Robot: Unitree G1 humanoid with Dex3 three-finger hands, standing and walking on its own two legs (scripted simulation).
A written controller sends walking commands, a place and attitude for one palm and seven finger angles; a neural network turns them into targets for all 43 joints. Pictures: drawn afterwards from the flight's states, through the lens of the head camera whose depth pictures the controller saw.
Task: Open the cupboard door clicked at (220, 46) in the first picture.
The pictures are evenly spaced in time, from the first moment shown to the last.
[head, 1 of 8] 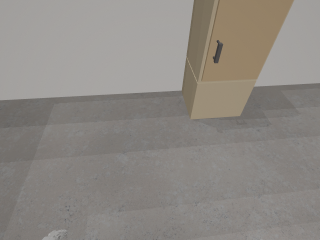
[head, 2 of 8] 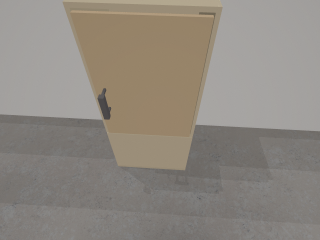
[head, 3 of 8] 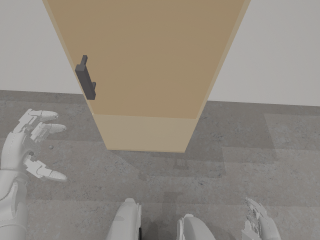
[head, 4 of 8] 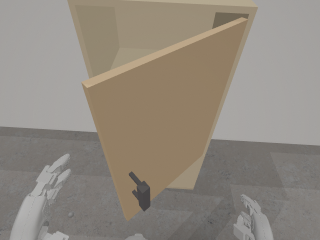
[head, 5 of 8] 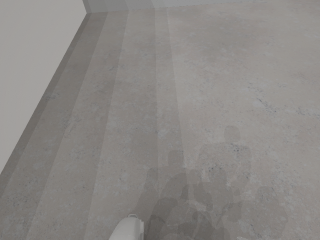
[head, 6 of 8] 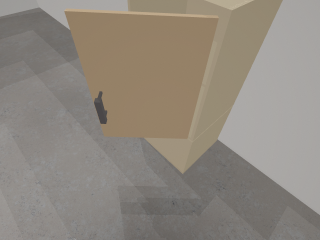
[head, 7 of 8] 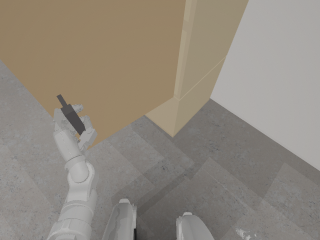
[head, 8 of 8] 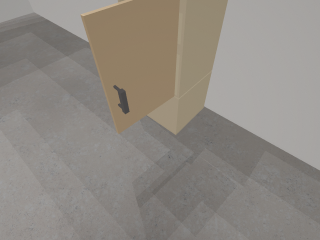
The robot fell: no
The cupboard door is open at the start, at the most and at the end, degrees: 0 85 85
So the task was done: yes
